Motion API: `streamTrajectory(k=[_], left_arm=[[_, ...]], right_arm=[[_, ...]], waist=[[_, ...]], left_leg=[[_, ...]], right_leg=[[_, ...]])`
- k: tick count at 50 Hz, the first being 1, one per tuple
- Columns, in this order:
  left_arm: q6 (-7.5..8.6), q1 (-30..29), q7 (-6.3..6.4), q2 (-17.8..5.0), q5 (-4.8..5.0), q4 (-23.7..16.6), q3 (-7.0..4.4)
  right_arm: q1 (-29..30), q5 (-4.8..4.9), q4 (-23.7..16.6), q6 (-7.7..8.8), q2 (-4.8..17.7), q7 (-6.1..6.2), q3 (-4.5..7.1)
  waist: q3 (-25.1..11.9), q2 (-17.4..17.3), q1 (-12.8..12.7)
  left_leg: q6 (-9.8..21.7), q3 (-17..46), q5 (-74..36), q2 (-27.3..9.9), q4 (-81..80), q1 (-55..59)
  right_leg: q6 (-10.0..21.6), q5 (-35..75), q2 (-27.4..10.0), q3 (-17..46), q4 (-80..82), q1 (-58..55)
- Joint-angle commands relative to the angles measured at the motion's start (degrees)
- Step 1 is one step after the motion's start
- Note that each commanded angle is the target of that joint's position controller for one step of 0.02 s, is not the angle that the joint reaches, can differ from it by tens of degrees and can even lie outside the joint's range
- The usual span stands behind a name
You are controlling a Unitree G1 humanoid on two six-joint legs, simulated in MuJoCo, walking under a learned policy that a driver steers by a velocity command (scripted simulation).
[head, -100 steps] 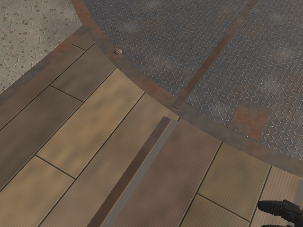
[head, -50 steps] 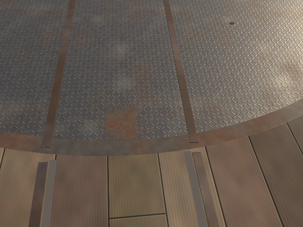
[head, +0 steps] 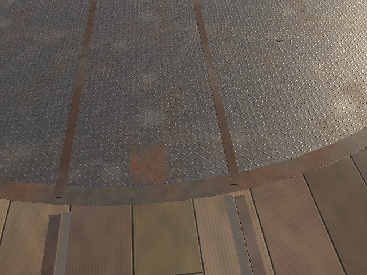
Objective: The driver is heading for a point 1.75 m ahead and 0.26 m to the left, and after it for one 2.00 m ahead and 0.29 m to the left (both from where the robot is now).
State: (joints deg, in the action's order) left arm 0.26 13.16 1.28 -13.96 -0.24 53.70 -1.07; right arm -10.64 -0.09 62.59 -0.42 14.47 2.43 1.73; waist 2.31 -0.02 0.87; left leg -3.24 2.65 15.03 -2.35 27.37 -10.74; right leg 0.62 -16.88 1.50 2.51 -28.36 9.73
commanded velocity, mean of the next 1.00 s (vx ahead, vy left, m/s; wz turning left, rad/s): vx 0.07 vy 0.00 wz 0.00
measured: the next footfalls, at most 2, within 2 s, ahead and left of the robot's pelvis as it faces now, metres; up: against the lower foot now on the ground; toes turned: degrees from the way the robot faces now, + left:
right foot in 1.34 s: +0.40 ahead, -0.08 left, +0.00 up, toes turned -1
left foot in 1.72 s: +0.39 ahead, +0.14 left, +0.00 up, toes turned +1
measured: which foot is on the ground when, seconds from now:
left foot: down 0.00-1.00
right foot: down 0.00-0.94, up 0.96-1.00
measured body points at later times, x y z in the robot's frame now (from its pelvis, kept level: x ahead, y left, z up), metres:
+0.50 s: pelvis +0.00 +0.01 +0.00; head +0.01 +0.01 +0.45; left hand +0.03 +0.26 -0.15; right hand +0.01 -0.25 -0.15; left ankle +0.00 +0.16 -0.74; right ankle -0.02 -0.11 -0.74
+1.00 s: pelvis +0.05 +0.04 -0.01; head +0.06 +0.06 +0.44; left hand +0.05 +0.30 -0.16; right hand +0.03 -0.20 -0.15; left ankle +0.00 +0.14 -0.74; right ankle -0.02 -0.10 -0.69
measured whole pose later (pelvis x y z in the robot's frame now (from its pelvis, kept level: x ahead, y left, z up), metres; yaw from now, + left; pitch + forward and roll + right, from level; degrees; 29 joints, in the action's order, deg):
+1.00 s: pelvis +0.05 +0.04 -0.01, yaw +0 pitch +0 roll +0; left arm 3.3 20.8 1.2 -13.4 2.3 59.8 -1.7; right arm -22.6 0.8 62.1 6.5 11.1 0.0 1.6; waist -0.9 1.7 1.0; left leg 2.5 -1.3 21.6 1.3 32.3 -11.0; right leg 2.3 -26.6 0.1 3.6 -52.1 17.5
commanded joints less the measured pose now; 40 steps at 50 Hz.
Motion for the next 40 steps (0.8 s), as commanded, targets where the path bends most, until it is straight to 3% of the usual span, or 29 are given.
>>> streamTrajectory(k=[1, 34, 36, 38, 40], left_arm=[[0.54, 1.2, 0.27, -6.4, 0.07, -1.2, -1.15], [0.23, 5.8, 0.87, -3.3, 0.38, 6.2, -0.07], [-0.05, 7.0, 1.11, -3.1, 0.66, 7.0, -0.15], [-0.02, 6.9, 1.38, -5.1, 1.19, 6.3, -0.83], [1.11, 8.8, 1.10, -6.0, 1.69, 6.1, -1.29]], right_arm=[[-1.4, 0.00, -1.0, 0.32, 6.5, 0.26, 0.98], [-7.6, 0.12, 0.4, 0.41, 2.8, 0.53, -0.24], [-9.1, 0.40, 1.1, 0.27, 1.9, 0.66, -0.38], [-8.3, 0.71, 0.1, 0.61, 2.6, 0.83, -0.07], [-7.2, 0.85, -1.2, 2.18, 1.2, 0.33, -0.33]], waist=[[-0.5, 0.2, 0.0], [1.2, -0.1, -0.6], [0.7, 0.6, -0.7], [5.1, 2.0, -1.1], [7.7, 4.5, -2.0]], left_leg=[[1.1, -0.9, -9.1, 0.3, -3.1, 0.8], [1.9, -1.6, -7.2, 1.4, -2.9, -1.3], [2.5, -3.6, 6.4, 3.5, -1.6, -1.9], [4.2, -3.8, 21.2, 4.3, 0.9, -7.5], [5.2, -3.4, 20.1, 3.6, 4.4, -12.1]], right_leg=[[0.7, 10.7, -2.3, 1.7, 5.6, 2.4], [-0.2, 8.0, -1.5, 0.1, 5.2, 3.6], [0.7, -7.6, -0.4, -0.5, 5.8, 4.1], [3.2, -25.3, -1.8, 2.4, 7.1, 8.6], [6.2, -29.9, -6.3, 9.1, 9.9, 8.7]])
